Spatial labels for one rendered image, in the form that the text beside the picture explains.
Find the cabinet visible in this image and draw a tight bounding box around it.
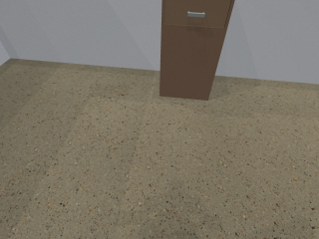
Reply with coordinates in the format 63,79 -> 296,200
159,0 -> 235,101

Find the handle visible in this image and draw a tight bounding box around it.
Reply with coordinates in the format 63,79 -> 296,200
187,11 -> 205,18

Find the drawer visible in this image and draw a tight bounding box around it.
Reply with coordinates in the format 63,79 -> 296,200
164,0 -> 231,28

